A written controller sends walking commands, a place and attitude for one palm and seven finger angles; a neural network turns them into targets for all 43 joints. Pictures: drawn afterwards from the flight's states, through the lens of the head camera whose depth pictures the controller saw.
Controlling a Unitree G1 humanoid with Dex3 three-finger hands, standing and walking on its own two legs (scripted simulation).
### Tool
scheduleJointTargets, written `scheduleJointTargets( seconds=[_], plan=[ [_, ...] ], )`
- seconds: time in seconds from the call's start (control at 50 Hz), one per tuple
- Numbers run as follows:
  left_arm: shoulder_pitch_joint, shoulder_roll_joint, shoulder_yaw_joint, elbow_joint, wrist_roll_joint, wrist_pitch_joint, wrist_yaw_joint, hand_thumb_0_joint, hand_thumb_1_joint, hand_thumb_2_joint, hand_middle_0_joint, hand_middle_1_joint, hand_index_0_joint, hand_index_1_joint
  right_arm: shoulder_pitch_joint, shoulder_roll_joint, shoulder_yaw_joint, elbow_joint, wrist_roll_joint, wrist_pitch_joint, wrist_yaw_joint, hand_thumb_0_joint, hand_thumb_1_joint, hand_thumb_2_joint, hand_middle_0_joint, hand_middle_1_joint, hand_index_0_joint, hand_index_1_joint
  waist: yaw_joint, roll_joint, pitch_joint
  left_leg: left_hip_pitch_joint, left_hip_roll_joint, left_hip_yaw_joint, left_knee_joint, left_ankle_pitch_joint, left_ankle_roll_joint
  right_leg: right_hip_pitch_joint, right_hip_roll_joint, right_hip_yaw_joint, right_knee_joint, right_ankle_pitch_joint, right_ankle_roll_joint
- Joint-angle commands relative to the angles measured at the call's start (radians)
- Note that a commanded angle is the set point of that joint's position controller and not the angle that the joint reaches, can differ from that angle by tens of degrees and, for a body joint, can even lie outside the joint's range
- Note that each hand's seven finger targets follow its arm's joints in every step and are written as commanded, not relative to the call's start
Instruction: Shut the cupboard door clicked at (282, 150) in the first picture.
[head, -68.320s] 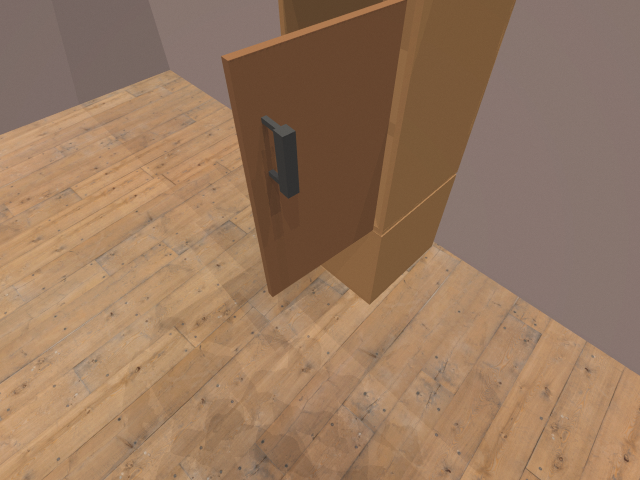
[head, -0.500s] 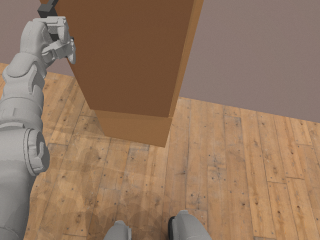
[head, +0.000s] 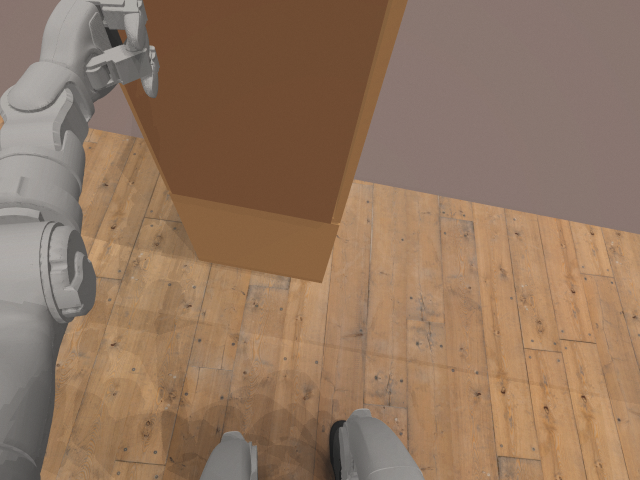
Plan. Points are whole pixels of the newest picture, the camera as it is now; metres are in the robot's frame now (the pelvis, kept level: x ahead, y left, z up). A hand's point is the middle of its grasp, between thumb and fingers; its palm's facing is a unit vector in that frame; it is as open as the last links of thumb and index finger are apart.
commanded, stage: push the door shut along its arc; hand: left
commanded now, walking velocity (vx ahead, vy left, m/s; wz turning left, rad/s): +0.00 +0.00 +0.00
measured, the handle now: (107, 13) +0.64 +0.18 +0.14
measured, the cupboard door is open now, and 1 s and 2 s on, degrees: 0 0 0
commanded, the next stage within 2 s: pull the fist back off the door in 0.42 s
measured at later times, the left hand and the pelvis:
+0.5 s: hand (218, 29) +0.59 +0.06 +0.16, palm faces -0.42 -0.91 -0.04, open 2.8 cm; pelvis -0.01 +0.00 -0.02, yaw -4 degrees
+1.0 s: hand (225, 29) +0.59 +0.05 +0.16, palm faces +0.00 -1.00 -0.05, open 2.8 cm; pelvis -0.03 +0.01 -0.02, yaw -3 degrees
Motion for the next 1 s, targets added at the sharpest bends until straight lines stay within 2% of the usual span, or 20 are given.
scheduleJointTargets(
  seconds=[0.0,0.06,0.08,0.1,0.14,0.18,0.24,0.32,0.36,0.38,0.5,0.52,0.56,0.58,0.66,0.72,0.8,0.88,0.94,0.98],
  plan=[
    [-0.685,-0.03,-0.056,-0.262,-0.011,-0.058,-0.033,0.0,0.9,0.9,-1.3,-1.5,-1.3,-1.5,0.178,-0.202,-0.074,-0.013,0.002,-0.03,-0.021,0.0,-0.9,-0.9,0.2,0.3,0.2,0.3,-0.145,0.229,-0.452,0.455,-0.004,-0.016,-0.122,0.211,0.022,0.017,0.067,0.004,-0.093,0.084,-0.044],
    [-0.671,0.042,0.002,-0.222,-0.03,-0.041,-0.042,0.0,0.9,0.9,-1.3,-1.5,-1.3,-1.5,0.18,-0.208,-0.062,-0.023,0.003,-0.034,-0.03,0.0,-0.9,-0.9,0.2,0.3,0.2,0.3,-0.142,0.176,-0.437,0.387,-0.009,-0.003,-0.123,0.195,0.033,0.074,0.068,0.005,-0.091,0.083,-0.046],
    [-0.692,0.093,0.03,-0.222,-0.022,-0.037,-0.041,0.0,0.9,0.9,-1.3,-1.5,-1.3,-1.5,0.182,-0.208,-0.061,-0.029,0.002,-0.033,-0.03,0.0,-0.9,-0.9,0.2,0.3,0.2,0.3,-0.139,0.181,-0.467,0.37,-0.008,0.002,-0.118,0.196,0.032,0.091,0.067,0.011,-0.086,0.087,-0.042],
    [-0.676,0.121,0.049,-0.176,-0.013,-0.029,-0.036,0.0,0.9,0.9,-1.3,-1.5,-1.3,-1.5,0.178,-0.207,-0.055,-0.038,0.007,-0.031,-0.031,0.0,-0.9,-0.9,0.2,0.3,0.2,0.3,-0.137,0.161,-0.44,0.322,-0.009,0.007,-0.111,0.18,0.035,0.097,0.065,0.016,-0.083,0.081,-0.041],
    [-0.67,0.203,0.096,-0.15,0.017,-0.029,-0.009,0.0,0.9,0.9,-1.3,-1.5,-1.3,-1.5,0.185,-0.201,-0.044,-0.057,0.002,-0.024,-0.029,0.0,-0.9,-0.9,0.2,0.3,0.2,0.3,-0.132,0.134,-0.426,0.229,-0.01,0.023,-0.096,0.172,0.041,0.145,0.065,0.027,-0.071,0.092,-0.034],
    [-0.672,0.335,0.159,-0.154,0.063,-0.053,0.02,0.0,0.9,0.9,-1.3,-1.5,-1.3,-1.5,0.196,-0.197,-0.034,-0.087,-0.007,-0.013,-0.026,0.0,-0.9,-0.9,0.2,0.3,0.2,0.3,-0.118,0.128,-0.48,0.148,-0.015,0.042,-0.066,0.198,0.048,0.229,0.063,0.05,-0.047,0.148,-0.03],
    [-0.66,0.438,0.193,-0.121,0.129,-0.065,0.042,0.0,0.9,0.9,-1.3,-1.5,-1.3,-1.5,0.218,-0.197,-0.031,-0.12,-0.017,0.013,-0.022,0.0,-0.9,-0.9,0.2,0.3,0.2,0.3,-0.117,0.087,-0.521,0.027,-0.02,0.066,-0.034,0.193,0.053,0.328,0.056,0.071,-0.022,0.219,-0.022],
    [-0.711,0.36,0.139,-0.098,0.135,-0.038,0.012,0.0,0.9,0.9,-1.3,-1.5,-1.3,-1.5,0.245,-0.201,-0.05,-0.118,-0.006,0.034,-0.022,0.0,-0.9,-0.9,0.2,0.3,0.2,0.3,-0.162,0.065,-0.51,0.042,-0.013,0.066,-0.03,0.147,0.055,0.262,0.063,0.067,-0.041,0.177,-0.014],
    [-0.744,0.356,0.137,-0.097,0.12,-0.021,-0.013,0.0,0.9,0.9,-1.3,-1.5,-1.3,-1.5,0.259,-0.203,-0.049,-0.113,-0.006,0.036,-0.025,0.0,-0.9,-0.9,0.2,0.3,0.2,0.3,-0.168,0.102,-0.51,0.069,-0.014,0.066,-0.031,0.152,0.057,0.244,0.067,0.059,-0.043,0.164,-0.02],
    [-0.773,0.392,0.144,-0.105,0.124,-0.017,-0.025,0.0,0.9,0.9,-1.3,-1.5,-1.3,-1.5,0.262,-0.206,-0.048,-0.108,-0.007,0.038,-0.026,0.0,-0.9,-0.9,0.2,0.3,0.2,0.3,-0.168,0.117,-0.54,0.071,-0.011,0.067,-0.025,0.146,0.055,0.251,0.067,0.066,-0.045,0.155,-0.017],
    [-0.797,0.335,0.095,-0.056,0.105,-0.003,-0.065,0.0,0.9,0.9,-1.3,-1.5,-1.3,-1.5,0.258,-0.208,-0.038,-0.084,-0.008,0.028,-0.033,0.0,-0.9,-0.9,0.2,0.3,0.2,0.3,-0.198,0.16,-0.474,0.074,0.0,0.057,-0.029,0.073,0.056,0.148,0.073,0.047,-0.057,0.046,-0.022],
    [-0.804,0.412,0.288,-0.071,0.066,0.025,0.116,0.0,0.9,0.9,-1.3,-1.5,-1.3,-1.5,0.299,-0.192,-0.016,-0.118,-0.029,0.023,-0.018,0.0,-0.9,-0.9,0.2,0.3,0.2,0.3,-0.156,0.177,-0.485,-0.008,0.009,0.048,-0.035,0.042,0.057,0.152,0.069,0.068,-0.08,0.002,-0.013],
    [-0.757,0.333,0.245,-0.059,0.101,0.037,0.266,0.0,0.9,0.9,-1.3,-1.5,-1.3,-1.5,0.297,-0.192,-0.02,-0.121,-0.039,0.018,0.006,0.0,-0.9,-0.9,0.2,0.3,0.2,0.3,-0.15,0.176,-0.484,0.007,0.006,0.029,-0.065,0.003,0.047,0.125,0.066,0.042,-0.062,-0.027,-0.016],
    [-0.77,0.28,0.238,-0.064,0.108,0.037,0.316,0.0,0.9,0.9,-1.3,-1.5,-1.3,-1.5,0.31,-0.191,-0.032,-0.114,-0.052,0.018,0.015,0.0,-0.9,-0.9,0.2,0.3,0.2,0.3,-0.171,0.142,-0.48,0.029,0.013,0.019,-0.069,0.008,0.046,0.106,0.064,0.034,-0.06,-0.021,-0.008],
    [-0.825,0.24,0.275,-0.157,0.173,-0.008,0.53,0.0,0.9,0.9,-1.3,-1.5,-1.3,-1.5,0.325,-0.191,-0.051,-0.108,-0.087,0.018,0.056,0.0,-0.9,-0.9,0.2,0.3,0.2,0.3,-0.155,0.176,-0.518,0.09,0.003,0.0,-0.074,0.011,0.039,0.043,0.059,0.021,-0.047,-0.024,-0.009],
    [-0.841,0.137,0.194,-0.156,0.261,-0.061,0.646,0.0,0.9,0.9,-1.3,-1.5,-1.3,-1.5,0.316,-0.188,-0.064,-0.088,-0.109,0.011,0.087,0.0,-0.9,-0.9,0.2,0.3,0.2,0.3,-0.172,0.195,-0.489,0.144,0.011,-0.028,-0.096,-0.05,0.025,-0.041,0.056,0.011,-0.036,-0.057,-0.011],
    [-0.861,0.138,0.133,-0.126,0.325,-0.084,0.628,0.0,0.9,0.9,-1.3,-1.5,-1.3,-1.5,0.316,-0.202,-0.078,-0.078,-0.105,0.021,0.095,0.0,-0.9,-0.9,0.2,0.3,0.2,0.3,-0.183,0.205,-0.476,0.18,0.005,-0.024,-0.112,-0.056,0.023,-0.045,0.055,0.014,-0.05,-0.071,-0.023],
    [-0.829,0.103,0.123,-0.076,0.268,-0.047,0.559,0.0,0.9,0.9,-1.3,-1.5,-1.3,-1.5,0.31,-0.205,-0.08,-0.084,-0.086,0.03,0.082,0.0,-0.9,-0.9,0.2,0.3,0.2,0.3,-0.171,0.184,-0.466,0.195,-0.002,-0.023,-0.137,-0.06,0.024,-0.005,0.056,0.015,-0.07,-0.065,-0.028],
    [-0.756,0.127,0.169,-0.083,0.215,-0.035,0.533,0.0,0.9,0.9,-1.3,-1.5,-1.3,-1.5,0.309,-0.203,-0.078,-0.098,-0.08,0.031,0.074,0.0,-0.9,-0.9,0.2,0.3,0.2,0.3,-0.139,0.127,-0.488,0.178,-0.006,-0.006,-0.146,-0.016,0.029,0.084,0.057,0.017,-0.084,-0.04,-0.027],
    [-0.718,0.089,0.164,-0.117,0.187,-0.053,0.526,0.0,0.9,0.9,-1.3,-1.5,-1.3,-1.5,0.308,-0.194,-0.077,-0.104,-0.079,0.027,0.074,0.0,-0.9,-0.9,0.2,0.3,0.2,0.3,-0.123,0.135,-0.504,0.203,-0.004,-0.002,-0.153,0.02,0.027,0.101,0.056,0.017,-0.089,-0.012,-0.027]
  ],
)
